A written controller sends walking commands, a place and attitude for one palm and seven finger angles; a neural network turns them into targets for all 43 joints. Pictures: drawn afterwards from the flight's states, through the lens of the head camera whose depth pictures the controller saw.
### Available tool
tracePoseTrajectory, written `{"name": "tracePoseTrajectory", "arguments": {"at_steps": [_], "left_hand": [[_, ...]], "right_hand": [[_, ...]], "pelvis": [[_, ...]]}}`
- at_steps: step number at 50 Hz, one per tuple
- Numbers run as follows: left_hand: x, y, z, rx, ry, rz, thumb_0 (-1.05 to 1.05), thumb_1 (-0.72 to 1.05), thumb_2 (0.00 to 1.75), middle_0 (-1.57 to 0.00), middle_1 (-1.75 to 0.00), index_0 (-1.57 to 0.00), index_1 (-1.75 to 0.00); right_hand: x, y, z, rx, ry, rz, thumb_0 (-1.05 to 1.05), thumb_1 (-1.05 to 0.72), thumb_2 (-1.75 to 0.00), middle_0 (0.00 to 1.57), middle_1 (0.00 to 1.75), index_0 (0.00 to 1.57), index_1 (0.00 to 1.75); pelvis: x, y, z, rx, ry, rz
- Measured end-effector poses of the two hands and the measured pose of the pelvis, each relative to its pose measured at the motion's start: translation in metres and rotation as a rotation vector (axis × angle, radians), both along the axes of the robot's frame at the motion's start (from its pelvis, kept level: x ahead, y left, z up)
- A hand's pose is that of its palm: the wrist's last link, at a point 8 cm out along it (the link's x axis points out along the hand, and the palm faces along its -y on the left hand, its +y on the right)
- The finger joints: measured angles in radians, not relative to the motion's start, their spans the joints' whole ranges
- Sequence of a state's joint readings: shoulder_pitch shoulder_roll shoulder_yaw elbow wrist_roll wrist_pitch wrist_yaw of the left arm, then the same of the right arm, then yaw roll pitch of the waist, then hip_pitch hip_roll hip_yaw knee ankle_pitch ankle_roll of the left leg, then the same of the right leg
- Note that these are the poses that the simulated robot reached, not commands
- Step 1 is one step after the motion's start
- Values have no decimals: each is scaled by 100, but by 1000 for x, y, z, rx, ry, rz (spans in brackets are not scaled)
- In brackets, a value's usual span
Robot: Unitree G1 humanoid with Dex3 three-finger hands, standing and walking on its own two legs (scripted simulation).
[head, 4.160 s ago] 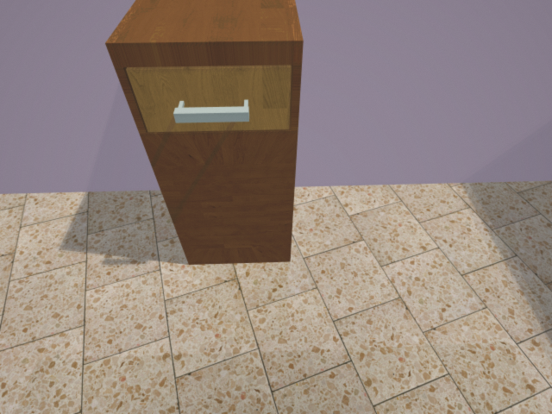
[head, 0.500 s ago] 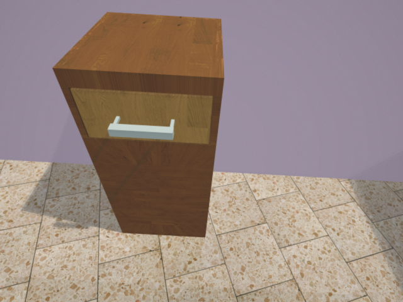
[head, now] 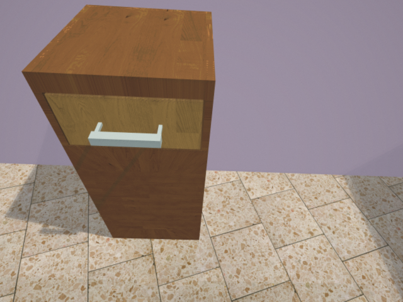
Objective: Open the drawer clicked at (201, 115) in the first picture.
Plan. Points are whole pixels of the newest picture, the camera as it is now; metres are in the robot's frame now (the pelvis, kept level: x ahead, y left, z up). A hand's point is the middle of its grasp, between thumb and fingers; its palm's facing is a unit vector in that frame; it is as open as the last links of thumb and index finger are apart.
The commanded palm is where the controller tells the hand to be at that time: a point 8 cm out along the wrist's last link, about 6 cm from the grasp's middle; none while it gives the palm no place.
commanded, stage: come to a stop and stand still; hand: left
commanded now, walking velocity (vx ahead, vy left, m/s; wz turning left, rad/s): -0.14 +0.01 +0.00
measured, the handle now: (128, 133) +0.50 +0.24 +0.02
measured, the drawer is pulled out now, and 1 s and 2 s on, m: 0.00 0.00 0.00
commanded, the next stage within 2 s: look again from close up in 1.66 s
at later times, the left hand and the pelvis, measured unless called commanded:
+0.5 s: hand out of the picture +0.01 +0.19 -0.16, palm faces -0.01 -0.96 -0.28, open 7.3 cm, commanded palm none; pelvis -0.04 -0.01 +0.00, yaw +0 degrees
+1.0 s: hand out of the picture -0.02 +0.13 -0.17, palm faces +0.00 -0.98 -0.20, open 7.3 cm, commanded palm none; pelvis -0.02 -0.04 +0.01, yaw +0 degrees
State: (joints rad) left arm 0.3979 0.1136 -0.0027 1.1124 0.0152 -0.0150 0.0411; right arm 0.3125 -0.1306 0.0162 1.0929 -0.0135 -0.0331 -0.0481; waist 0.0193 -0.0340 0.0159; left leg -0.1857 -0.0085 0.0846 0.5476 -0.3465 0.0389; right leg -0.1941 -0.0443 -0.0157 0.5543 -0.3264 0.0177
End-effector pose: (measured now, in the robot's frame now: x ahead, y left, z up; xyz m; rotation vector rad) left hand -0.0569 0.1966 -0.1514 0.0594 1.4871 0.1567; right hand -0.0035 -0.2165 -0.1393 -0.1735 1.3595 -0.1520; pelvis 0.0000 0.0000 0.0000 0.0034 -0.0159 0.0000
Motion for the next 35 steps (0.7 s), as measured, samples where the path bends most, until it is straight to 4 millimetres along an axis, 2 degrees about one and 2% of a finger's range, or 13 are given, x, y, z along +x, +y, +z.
{"name": "tracePoseTrajectory", "arguments": {"at_steps": [5, 10, 14, 24, 35], "left_hand": [[37, 6, 6, 31, -73, -35, 1, 92, 90, -20, -30, -20, -30], [55, 26, 10, 87, -117, -57, 2, 93, 90, -20, -30, -20, -30], [63, 33, 15, 116, -165, -77, 1, 93, 90, -19, -30, -20, -30], [63, 38, 28, 149, -233, -128, 0, 91, 90, -19, -30, -20, -30], [41, 16, 28, 118, -162, -122, 0, 91, 90, -19, -30, -20, -30]], "right_hand": [[3, -2, 1, -2, 23, -19, 2, -94, -90, 20, 30, 20, 29], [2, -9, 1, -4, 5, -26, 2, -94, -90, 20, 30, 20, 29], [0, -14, 0, 1, -15, -23, 1, -93, -90, 20, 30, 20, 29], [2, -18, -7, 42, -118, 12, 1, -92, -90, 20, 30, 19, 29], [-17, -30, -6, 55, -49, 14, 0, -91, -90, 20, 30, 19, 29]], "pelvis": [[1, 0, 4, -2, 15, 0], [-9, -3, 4, 4, 15, -5], [-19, -5, 3, -3, 9, -6], [-36, -5, 1, 3, -5, -6], [-36, -20, 6, 15, 5, -12]]}}
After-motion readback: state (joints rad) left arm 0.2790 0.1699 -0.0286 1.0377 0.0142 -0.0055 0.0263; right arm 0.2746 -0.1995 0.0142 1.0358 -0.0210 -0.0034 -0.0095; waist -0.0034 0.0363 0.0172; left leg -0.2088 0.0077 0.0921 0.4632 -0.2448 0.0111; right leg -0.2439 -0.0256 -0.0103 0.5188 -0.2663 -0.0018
